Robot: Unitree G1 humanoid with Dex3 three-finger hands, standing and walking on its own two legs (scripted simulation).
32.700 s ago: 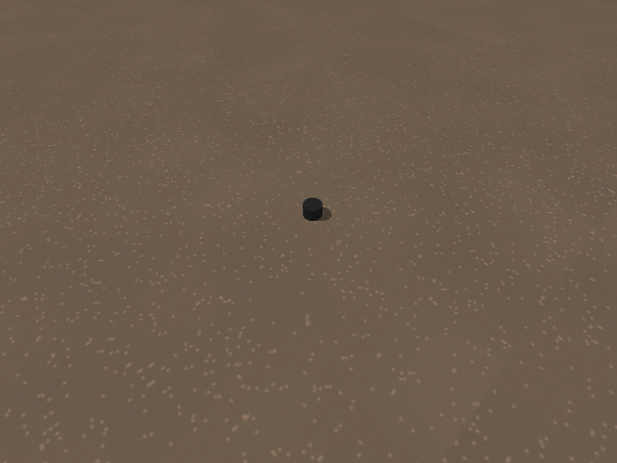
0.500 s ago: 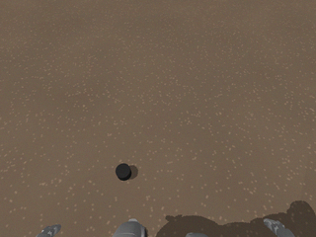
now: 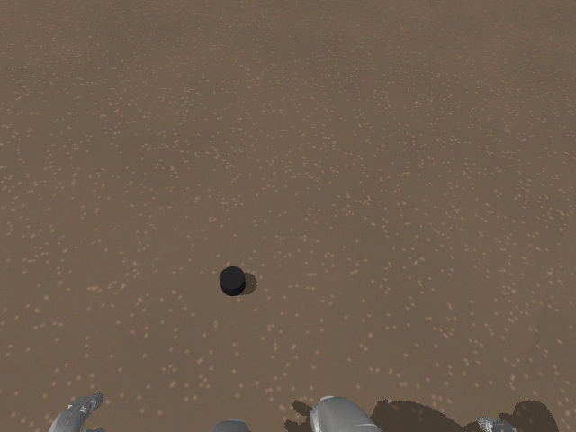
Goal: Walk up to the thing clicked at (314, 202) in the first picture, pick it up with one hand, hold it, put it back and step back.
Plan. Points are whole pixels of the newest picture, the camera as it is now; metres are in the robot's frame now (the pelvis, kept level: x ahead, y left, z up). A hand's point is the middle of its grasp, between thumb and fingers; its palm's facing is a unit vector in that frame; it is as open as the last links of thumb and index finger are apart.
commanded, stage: step back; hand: left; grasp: from above
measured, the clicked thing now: (232, 281) +0.65 +0.19 -0.73
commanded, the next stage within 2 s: none
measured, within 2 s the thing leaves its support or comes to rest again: neither
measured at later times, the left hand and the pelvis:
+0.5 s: hand out of the picture -0.06 +0.23 -0.13, palm faces -0.01 -0.89 -0.45, open 7.4 cm; pelvis -0.17 -0.03 +0.00, yaw +0 degrees
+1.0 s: hand out of the picture -0.29 +0.24 -0.16, palm faces -0.06 -0.91 -0.41, open 7.4 cm; pelvis -0.36 -0.03 -0.01, yaw -3 degrees
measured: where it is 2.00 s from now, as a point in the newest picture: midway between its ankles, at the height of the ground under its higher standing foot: outside the picture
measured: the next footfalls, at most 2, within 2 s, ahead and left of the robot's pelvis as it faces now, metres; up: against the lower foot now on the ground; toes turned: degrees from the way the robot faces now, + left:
right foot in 0.22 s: -0.08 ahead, -0.15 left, +0.00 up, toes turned -1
left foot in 0.60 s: -0.20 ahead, +0.09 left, +0.00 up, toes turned +0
